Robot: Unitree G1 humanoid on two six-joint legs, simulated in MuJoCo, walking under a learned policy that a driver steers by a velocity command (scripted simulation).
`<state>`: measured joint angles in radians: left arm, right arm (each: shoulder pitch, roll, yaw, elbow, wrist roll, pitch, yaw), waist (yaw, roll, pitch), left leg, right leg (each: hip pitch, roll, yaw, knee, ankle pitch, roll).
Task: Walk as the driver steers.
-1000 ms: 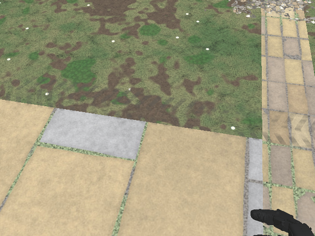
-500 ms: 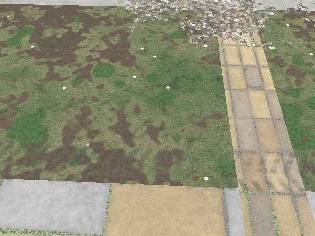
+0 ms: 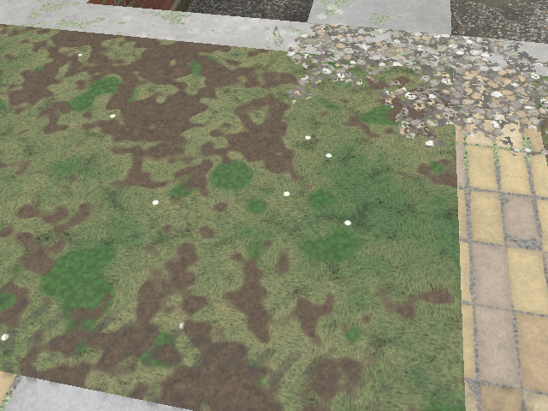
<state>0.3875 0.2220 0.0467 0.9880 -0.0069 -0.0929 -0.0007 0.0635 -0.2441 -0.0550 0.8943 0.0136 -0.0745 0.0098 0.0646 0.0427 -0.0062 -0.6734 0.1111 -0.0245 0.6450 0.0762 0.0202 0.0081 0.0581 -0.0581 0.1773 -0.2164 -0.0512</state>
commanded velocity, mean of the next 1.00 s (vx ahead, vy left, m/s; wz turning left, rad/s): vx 0.34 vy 0.00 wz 0.00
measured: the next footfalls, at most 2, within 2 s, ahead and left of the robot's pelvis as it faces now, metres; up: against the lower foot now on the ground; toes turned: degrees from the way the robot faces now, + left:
left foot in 0.16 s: +0.27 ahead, +0.15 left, +0.00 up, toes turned +3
right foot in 0.68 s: +0.54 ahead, -0.08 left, +0.00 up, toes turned -2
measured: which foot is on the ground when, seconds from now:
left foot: up 0.00-0.14, down 0.16-0.68, up 0.70-0.98, down 1.00-1.00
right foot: down 0.00-0.16, up 0.18-0.66, down 0.68-1.00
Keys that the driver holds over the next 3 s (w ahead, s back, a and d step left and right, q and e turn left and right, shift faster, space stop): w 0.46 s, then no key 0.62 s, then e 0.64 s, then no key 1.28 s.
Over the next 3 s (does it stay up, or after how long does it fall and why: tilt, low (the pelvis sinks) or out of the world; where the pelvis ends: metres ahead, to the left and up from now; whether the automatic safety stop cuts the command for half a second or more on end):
stays up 0.47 0.03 -0.01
